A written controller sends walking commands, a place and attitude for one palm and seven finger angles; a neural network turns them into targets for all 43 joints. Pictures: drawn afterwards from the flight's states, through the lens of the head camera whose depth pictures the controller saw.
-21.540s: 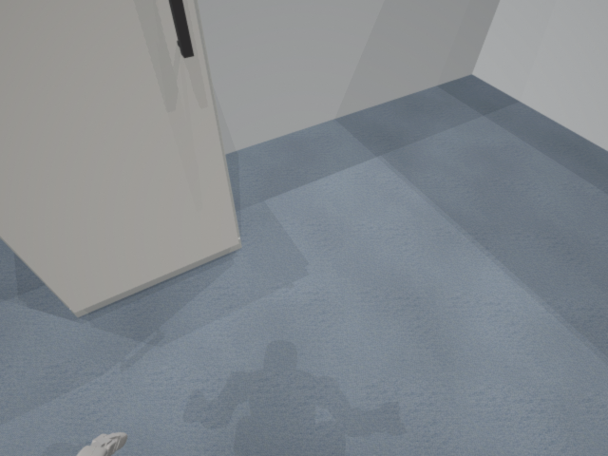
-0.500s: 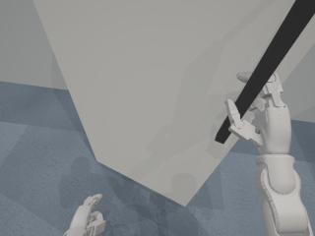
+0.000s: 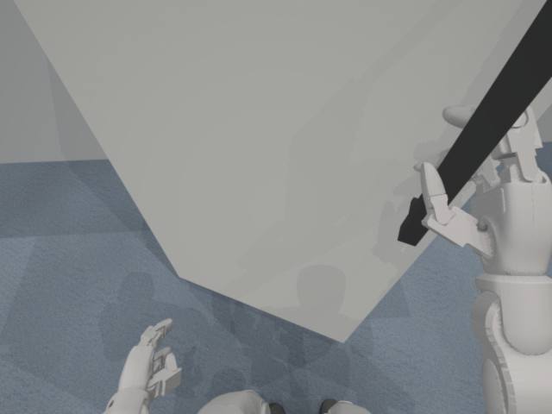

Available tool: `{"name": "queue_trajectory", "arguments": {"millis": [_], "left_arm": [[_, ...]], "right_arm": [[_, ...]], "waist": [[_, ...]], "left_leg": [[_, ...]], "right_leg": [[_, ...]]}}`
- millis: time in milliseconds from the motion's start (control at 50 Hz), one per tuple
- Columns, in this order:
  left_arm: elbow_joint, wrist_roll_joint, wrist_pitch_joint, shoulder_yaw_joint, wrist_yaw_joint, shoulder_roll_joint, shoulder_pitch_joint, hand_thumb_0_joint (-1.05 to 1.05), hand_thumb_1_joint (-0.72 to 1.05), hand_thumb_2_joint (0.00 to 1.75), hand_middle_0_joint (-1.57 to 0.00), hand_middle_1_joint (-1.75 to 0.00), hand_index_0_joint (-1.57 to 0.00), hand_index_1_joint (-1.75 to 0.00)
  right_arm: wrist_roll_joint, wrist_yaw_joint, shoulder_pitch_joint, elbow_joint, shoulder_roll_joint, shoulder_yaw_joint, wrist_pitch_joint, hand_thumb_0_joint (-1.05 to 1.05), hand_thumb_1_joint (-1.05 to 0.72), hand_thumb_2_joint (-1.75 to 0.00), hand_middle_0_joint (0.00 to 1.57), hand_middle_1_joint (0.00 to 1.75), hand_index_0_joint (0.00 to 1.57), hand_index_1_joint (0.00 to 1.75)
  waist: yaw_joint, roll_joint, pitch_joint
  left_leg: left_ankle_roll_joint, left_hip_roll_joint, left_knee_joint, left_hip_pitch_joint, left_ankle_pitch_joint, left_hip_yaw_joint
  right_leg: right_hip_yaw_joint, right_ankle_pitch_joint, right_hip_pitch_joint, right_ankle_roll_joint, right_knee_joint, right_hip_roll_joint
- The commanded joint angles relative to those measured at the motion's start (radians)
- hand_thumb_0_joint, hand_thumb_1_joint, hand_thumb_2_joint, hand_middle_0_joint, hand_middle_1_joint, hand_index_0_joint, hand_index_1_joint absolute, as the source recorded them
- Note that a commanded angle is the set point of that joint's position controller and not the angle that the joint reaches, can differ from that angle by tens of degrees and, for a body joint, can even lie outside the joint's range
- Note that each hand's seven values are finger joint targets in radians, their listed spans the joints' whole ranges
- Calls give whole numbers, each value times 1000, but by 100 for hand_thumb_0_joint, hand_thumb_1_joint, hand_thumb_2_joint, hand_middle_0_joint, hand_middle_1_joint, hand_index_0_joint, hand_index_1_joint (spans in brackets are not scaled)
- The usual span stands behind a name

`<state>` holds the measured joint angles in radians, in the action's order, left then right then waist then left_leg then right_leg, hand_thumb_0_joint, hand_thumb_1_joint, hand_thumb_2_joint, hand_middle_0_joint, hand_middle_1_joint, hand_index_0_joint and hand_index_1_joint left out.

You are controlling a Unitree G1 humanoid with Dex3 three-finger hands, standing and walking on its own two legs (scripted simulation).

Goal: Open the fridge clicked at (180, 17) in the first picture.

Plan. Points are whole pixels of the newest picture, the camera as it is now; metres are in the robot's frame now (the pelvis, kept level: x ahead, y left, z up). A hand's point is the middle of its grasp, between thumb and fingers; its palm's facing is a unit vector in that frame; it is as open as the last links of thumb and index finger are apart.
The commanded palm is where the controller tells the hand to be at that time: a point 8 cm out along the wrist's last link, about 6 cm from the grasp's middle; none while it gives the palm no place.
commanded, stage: walk backward, drawing the door open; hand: right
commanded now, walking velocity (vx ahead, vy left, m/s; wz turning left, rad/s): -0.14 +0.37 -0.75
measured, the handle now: (486, 111) +0.35 -0.13 +0.28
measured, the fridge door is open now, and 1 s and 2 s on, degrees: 25 40 68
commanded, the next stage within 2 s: none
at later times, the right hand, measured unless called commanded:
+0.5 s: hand (401, 228) +0.27 -0.07 +0.21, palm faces +0.51 +0.84 -0.18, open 6.7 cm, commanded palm +0.22 -0.10 +0.21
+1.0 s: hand (357, 289) +0.21 -0.03 +0.21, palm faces +0.86 +0.47 -0.19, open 6.5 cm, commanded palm +0.14 -0.04 +0.21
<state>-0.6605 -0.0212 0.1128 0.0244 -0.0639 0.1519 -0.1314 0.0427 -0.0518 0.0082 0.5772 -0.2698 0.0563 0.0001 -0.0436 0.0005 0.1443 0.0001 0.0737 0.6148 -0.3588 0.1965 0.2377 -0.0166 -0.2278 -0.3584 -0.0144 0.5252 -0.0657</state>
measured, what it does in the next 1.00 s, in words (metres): steps to the left, turning right: left foot, then right foot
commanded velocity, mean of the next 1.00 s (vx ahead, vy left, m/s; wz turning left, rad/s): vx -0.15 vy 0.26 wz -0.64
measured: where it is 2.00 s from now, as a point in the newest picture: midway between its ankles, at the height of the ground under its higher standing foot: outside the picture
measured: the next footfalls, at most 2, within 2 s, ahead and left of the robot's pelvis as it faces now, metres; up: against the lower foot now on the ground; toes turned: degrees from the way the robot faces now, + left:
left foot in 0.18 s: +0.05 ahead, +0.24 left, +0.00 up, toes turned -13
right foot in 0.34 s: +0.05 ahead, -0.03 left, +0.00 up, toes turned -23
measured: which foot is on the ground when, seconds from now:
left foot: down 0.00-0.00, up 0.02-0.16, down 0.18-0.32, up 0.34-0.54, down 0.56-0.82, up 0.84-1.00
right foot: down 0.00-0.18, up 0.20-0.32, down 0.34-0.56, up 0.58-0.82, down 0.84-1.00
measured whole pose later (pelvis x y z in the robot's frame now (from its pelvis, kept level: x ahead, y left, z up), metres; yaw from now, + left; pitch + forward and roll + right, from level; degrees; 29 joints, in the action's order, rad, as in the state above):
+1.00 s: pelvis +0.14 +0.33 +0.01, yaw -51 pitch -1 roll +4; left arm -0.64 -0.01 0.09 -0.01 -0.05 0.14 -0.16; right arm 0.08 -0.07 0.13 0.43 -0.34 0.20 -0.08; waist -0.01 0.03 0.22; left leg 0.05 0.00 0.99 -0.50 0.40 0.04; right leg -0.03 -0.23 -0.29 -0.01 0.53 -0.09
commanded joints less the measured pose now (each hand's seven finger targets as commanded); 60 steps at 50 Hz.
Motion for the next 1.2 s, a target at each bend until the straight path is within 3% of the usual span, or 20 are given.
{"name": "queue_trajectory", "arguments": {"millis": [0,100,140,200,260,280,300,320,380,480,540,580,620,740,780,820,940,1080,1140,1180], "left_arm": [[173,45,35,77,43,170,145,0,90,90,-20,-30,-20,-30],[166,8,61,46,16,109,90,0,90,90,-20,-30,-20,-30],[142,-2,53,45,10,74,49,0,90,90,-20,-30,-20,-30],[171,-5,70,43,-19,89,157,0,90,90,-20,-30,-20,-30],[153,13,59,3,-38,70,61,0,90,90,-20,-30,-20,-30],[137,19,60,19,-37,99,23,0,90,90,-20,-30,-20,-30],[149,42,71,51,-21,156,45,0,90,90,-20,-30,-20,-30],[144,50,66,59,19,167,24,0,90,90,-20,-30,-20,-30],[134,45,48,77,5,154,137,0,90,90,-20,-30,-20,-30],[171,2,61,55,-2,134,90,0,90,90,-20,-30,-20,-30],[195,-17,37,21,-5,75,85,0,90,90,-20,-30,-20,-30],[192,-2,25,39,-10,103,125,0,90,90,-20,-30,-20,-30],[191,11,12,20,-20,84,155,0,90,90,-20,-30,-20,-30],[211,36,-20,1,-38,88,86,0,90,90,-20,-30,-20,-30],[218,26,-19,18,-38,110,14,0,90,90,-20,-30,-20,-30],[225,32,8,17,-7,154,22,0,90,90,-20,-30,-20,-30],[153,6,45,32,5,156,15,0,90,90,-20,-30,-20,-30],[171,9,58,4,-8,178,19,0,90,90,-20,-30,-20,-30],[198,7,47,-15,-8,132,40,0,90,90,-20,-30,-20,-30],[169,22,48,-12,3,168,0,0,90,90,-20,-30,-20,-30]], "right_arm": [[-18,36,359,331,-164,132,-175,0,-90,-90,45,140,45,140],[31,23,348,278,-82,91,-162,0,-90,-90,45,140,45,140],[17,11,360,284,-164,132,-159,0,-90,-90,45,140,45,140],[24,6,350,318,-134,134,-174,0,-90,-90,45,140,45,140],[27,8,355,284,-63,64,-182,0,-90,-90,45,140,45,140],[36,11,365,273,-70,64,-197,0,-90,-90,45,140,45,140],[43,24,369,305,-50,56,-225,0,-90,-90,45,140,45,140],[8,28,406,305,-84,78,-244,0,-90,-90,45,140,45,140],[7,35,386,319,-147,174,-243,0,-90,-90,45,140,45,140],[29,11,324,234,-101,163,-190,0,-90,-90,45,140,45,140],[19,-27,336,229,-233,252,-170,0,-90,-90,45,140,45,140],[29,-52,320,264,-302,346,-167,0,-90,-90,45,140,45,140],[32,-57,272,285,-225,299,-185,0,-90,-90,45,140,45,140],[41,-77,255,229,-197,266,-186,0,-90,-90,45,140,45,140],[45,-70,305,244,-187,235,-189,0,-90,-90,45,140,45,140],[37,-49,357,245,-197,234,-225,0,-90,-90,45,140,45,140],[23,-46,399,153,-211,262,-192,0,-90,-90,45,140,45,140],[51,-72,418,0,-287,349,-192,0,-90,-90,45,140,45,140],[30,-79,407,-70,-432,439,-196,0,-90,-90,45,140,45,140],[28,-100,416,-43,-510,538,-195,0,-90,-90,45,140,45,140]], "waist": [[31,111,-375],[30,108,-398],[-9,-96,-400],[52,-225,-296],[-25,-91,-321],[-78,18,-378],[-28,293,-437],[-27,121,-447],[18,233,-297],[35,286,-373],[33,-183,-364],[67,-294,-387],[52,-166,-339],[37,-120,-398],[-16,-20,-480],[36,263,-473],[31,268,-412],[56,307,-391],[57,-206,-347],[46,-220,-418]], "left_leg": [[17,-118,895,-101,276,-553],[18,-1,-178,401,248,-143],[-85,-235,-354,238,198,-258],[-225,-424,-204,233,-368,-333],[-130,-289,180,246,-651,-89],[-35,-202,469,-37,-461,-51],[55,-33,713,-360,325,-152],[20,-64,751,-312,366,-328],[41,-137,603,-315,318,-468],[65,-30,-17,289,65,-171],[-31,-292,-324,314,-27,-369],[-179,-489,-293,252,-124,-532],[-225,-454,-182,334,-413,-369],[-148,-382,-37,364,-668,-134],[-60,-317,210,140,-498,-83],[41,-118,523,-292,426,-230],[56,-95,326,-140,165,-215],[61,-53,-72,200,85,-167],[-60,-376,-288,303,-532,-494],[-160,-516,-270,291,-546,-551]], "right_leg": [[669,238,159,-184,-289,-478],[175,-232,-48,8,-121,-27],[-37,-171,40,85,296,120],[-10,-368,-183,45,711,28],[-86,-181,45,29,142,54],[77,234,399,-26,-99,-30],[665,812,647,-169,-174,-392],[754,734,624,-209,-170,-461],[640,365,374,-226,-141,-411],[200,45,72,-64,-94,-139],[12,-290,-86,38,370,87],[61,-426,-209,36,819,45],[28,-383,-262,57,861,6],[-142,-207,-20,50,140,34],[-71,122,354,16,-130,-14],[560,1010,609,-230,-134,-494],[138,742,431,-107,-73,-225],[103,423,227,-71,-21,-190],[-10,-366,-63,49,407,88],[97,-389,-136,53,699,86]]}}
